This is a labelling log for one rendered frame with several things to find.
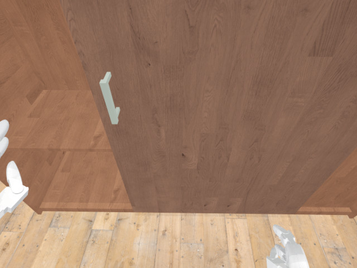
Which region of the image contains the robot right hand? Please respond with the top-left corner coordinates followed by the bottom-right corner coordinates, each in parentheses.
top-left (266, 224), bottom-right (310, 268)

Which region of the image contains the robot left hand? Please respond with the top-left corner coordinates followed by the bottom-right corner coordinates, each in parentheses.
top-left (0, 119), bottom-right (28, 219)

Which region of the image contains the wardrobe door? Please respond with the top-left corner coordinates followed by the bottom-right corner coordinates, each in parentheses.
top-left (302, 148), bottom-right (357, 207)
top-left (59, 0), bottom-right (357, 214)

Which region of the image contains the handle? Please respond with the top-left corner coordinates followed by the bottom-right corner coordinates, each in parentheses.
top-left (99, 72), bottom-right (120, 125)

